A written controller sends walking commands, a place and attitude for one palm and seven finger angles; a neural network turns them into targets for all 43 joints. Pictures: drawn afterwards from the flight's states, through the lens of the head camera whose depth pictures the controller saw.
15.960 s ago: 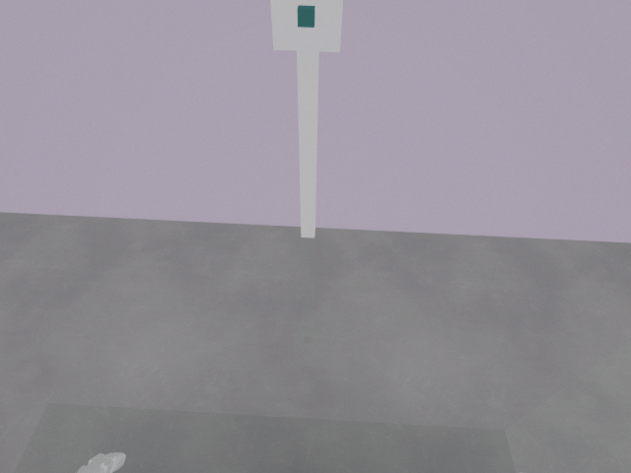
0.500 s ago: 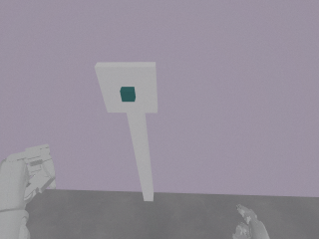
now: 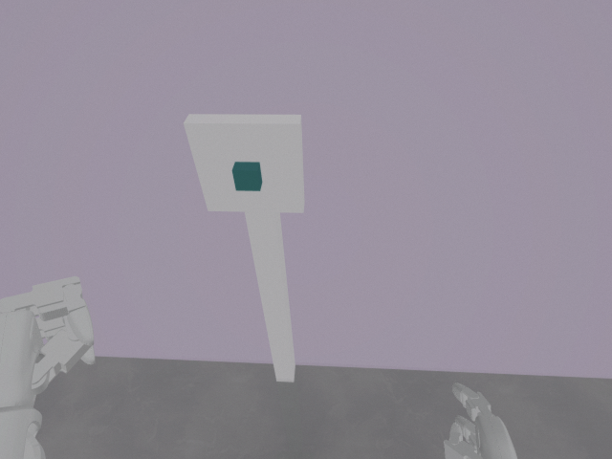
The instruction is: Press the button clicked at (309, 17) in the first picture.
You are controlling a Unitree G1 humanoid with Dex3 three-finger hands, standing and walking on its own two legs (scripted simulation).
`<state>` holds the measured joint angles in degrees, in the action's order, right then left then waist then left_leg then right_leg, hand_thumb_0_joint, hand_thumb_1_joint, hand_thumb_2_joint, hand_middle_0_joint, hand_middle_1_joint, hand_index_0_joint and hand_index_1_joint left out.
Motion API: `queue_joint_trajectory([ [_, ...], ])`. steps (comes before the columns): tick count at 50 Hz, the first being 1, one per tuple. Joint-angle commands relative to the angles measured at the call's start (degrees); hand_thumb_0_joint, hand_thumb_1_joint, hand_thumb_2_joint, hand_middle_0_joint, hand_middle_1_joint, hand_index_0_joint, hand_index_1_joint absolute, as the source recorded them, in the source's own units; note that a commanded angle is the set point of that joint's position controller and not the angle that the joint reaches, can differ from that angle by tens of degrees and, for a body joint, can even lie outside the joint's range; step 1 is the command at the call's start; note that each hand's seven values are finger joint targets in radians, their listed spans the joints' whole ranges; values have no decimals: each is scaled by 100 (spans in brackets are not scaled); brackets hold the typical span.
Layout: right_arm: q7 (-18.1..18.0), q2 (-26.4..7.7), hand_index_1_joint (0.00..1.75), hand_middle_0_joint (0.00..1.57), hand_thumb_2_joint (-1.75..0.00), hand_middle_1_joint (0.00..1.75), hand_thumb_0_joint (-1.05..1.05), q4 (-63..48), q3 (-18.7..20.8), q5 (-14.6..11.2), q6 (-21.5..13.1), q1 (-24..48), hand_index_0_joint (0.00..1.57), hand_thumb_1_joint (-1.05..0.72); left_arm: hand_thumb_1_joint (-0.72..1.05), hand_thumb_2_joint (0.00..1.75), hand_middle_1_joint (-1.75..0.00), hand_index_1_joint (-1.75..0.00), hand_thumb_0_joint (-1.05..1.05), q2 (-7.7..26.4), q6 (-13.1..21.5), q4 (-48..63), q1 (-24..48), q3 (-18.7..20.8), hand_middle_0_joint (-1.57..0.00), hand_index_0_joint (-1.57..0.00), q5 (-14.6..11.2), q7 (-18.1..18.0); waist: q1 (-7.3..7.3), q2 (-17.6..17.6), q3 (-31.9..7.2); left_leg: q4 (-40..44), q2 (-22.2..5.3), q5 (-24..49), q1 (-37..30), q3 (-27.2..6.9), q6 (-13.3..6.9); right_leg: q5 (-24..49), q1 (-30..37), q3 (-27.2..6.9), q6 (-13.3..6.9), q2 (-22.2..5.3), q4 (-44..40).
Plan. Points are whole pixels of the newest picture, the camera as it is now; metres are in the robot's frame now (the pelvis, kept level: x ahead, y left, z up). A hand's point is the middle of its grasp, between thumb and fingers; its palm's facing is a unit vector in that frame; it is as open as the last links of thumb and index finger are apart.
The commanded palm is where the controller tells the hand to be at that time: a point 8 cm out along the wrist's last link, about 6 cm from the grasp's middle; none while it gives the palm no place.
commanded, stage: step back with the hand held close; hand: left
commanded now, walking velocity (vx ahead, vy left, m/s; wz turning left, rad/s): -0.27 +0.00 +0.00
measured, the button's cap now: (248, 175) +0.51 +0.17 +0.12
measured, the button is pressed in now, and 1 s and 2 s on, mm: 0 0 0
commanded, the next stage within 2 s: stop stepping back and stand still in 1.12 s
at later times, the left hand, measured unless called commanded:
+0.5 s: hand (52, 372) +0.14 +0.26 +0.15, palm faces +0.32 -0.81 -0.49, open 3.1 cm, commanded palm +0.08 +0.30 +0.17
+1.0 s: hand out of the picture +0.05 +0.28 +0.16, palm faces +0.39 -0.81 -0.45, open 3.1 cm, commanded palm +0.00 +0.31 +0.17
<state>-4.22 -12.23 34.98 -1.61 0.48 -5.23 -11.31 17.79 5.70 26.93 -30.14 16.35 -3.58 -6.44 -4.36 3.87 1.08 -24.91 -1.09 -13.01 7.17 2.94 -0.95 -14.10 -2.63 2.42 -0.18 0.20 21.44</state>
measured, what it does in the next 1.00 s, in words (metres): walks backwards: right foot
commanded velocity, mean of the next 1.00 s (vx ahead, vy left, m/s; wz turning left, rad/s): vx -0.31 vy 0.00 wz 0.02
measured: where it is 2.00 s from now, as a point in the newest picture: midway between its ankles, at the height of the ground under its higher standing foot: outside the picture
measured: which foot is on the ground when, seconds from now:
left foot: down 0.00-1.00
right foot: down 0.00-0.78, up 0.80-0.98, down 1.00-1.00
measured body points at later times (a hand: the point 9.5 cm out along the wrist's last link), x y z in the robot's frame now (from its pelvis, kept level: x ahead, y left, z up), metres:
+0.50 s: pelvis -0.06 +0.02 -0.01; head -0.04 +0.03 +0.44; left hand +0.12 +0.30 +0.18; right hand +0.12 -0.22 -0.08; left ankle +0.01 +0.11 -0.74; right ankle -0.02 -0.12 -0.74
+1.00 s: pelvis -0.14 +0.04 -0.02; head -0.12 +0.05 +0.43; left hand +0.02 +0.32 +0.18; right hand +0.03 -0.18 -0.10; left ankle +0.01 +0.11 -0.74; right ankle -0.21 -0.08 -0.75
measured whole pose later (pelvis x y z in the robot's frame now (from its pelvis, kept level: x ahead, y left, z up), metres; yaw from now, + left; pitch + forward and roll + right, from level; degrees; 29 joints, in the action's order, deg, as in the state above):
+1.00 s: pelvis -0.14 +0.04 -0.02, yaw -2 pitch +3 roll -3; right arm -2.4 -9.5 34.0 -0.8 1.5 -5.8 -12.2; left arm 23.0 15.2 34.1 -36.2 23.5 -2.8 -9.3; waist -0.9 0.9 -1.7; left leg -26.3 -1.2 -0.5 30.1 4.5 -3.2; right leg -21.9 -10.9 1.3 -1.5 2.7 27.8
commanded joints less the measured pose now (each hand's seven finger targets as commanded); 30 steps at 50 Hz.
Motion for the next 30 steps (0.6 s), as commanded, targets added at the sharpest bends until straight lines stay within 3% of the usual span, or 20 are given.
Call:
queue_joint_trajectory([
  [1, -28, -682, 30, 20, -90, 30, 0, -1023, 282, -2, -15, 699, 20, -90, 90, 90, -150, -150, 0, 979, 575, 922, 217, 783, -130, -130, 46, -50, 317, -512, -26, 73, -147, 553, -45, -251, -154, 1082, -1174, -810, -65, -401, -734],
  [6, -9, -731, 30, 20, -90, 30, 0, -1221, 390, -36, 238, 643, 20, -90, 90, 90, -150, -150, 0, 1084, 658, 1213, -196, 853, -130, -130, 69, -75, 337, -257, -753, 80, -302, 1591, -37, -205, -116, 2016, -776, -531, 18, -365, -149],
  [9, -20, -692, 30, 20, -90, 30, 0, -1363, 421, -75, 360, 657, 20, -90, 90, 90, -150, -150, 0, 1238, 679, 1420, -472, 1038, -130, -130, 44, -113, 327, -371, -1062, 8, -372, 2128, 30, -243, -108, 2393, -593, -439, 48, -338, 143],
  [12, -37, -705, 30, 20, -90, 30, 0, -1439, 460, -85, 421, 691, 20, -90, 90, 90, -150, -150, 0, 1414, 711, 1596, -652, 1245, -130, -130, 23, -161, 311, -226, -1165, -49, -397, 2264, 166, -259, -98, 2519, -605, -453, 51, -321, 323],
  [15, -28, -706, 30, 20, -90, 30, 0, -1494, 463, -99, 410, 603, 20, -90, 90, 90, -150, -150, 0, 1336, 755, 1685, -770, 1193, -130, -130, 39, -196, 333, -28, -1088, 47, -490, 2099, 471, -354, -116, 2161, -629, -430, 65, -247, 541],
  [19, -30, -729, 30, 20, -90, 30, 0, -1479, 479, -105, 319, 537, 20, -90, 90, 90, -150, -150, 0, 1275, 847, 1738, -847, 1187, -130, -130, 66, -227, 355, 52, -995, 189, -594, 1351, 1000, -486, -174, 1580, -607, -458, 78, -189, 745],
  [22, -51, -774, 30, 20, -90, 30, 0, -1474, 491, -89, 199, 551, 20, -90, 90, 90, -150, -150, 0, 1280, 922, 1775, -756, 1231, -130, -130, 105, -257, 365, 171, -756, 426, -664, -119, 1777, -601, -280, 990, -483, -538, 74, -139, 888],
  [26, -69, -769, 30, 20, -90, 30, 0, -1434, 476, -79, 30, 413, 20, -90, 90, 90, -150, -150, 0, 1170, 1040, 1695, -560, 1192, -130, -130, 196, -310, 440, -17, -432, 494, -660, -1843, 2610, -775, -364, 5, -582, -743, 28, -187, 860],
  [30, -97, -764, 30, 20, -90, 30, 0, -1333, 480, -26, -91, 301, 20, -90, 90, 90, -150, -150, 0, 1153, 1138, 1850, -226, 1108, -130, -130, 259, -365, 495, -295, -291, -53, -437, -2004, 2117, -710, -239, -1244, -1585, -1070, -135, -393, 199],
])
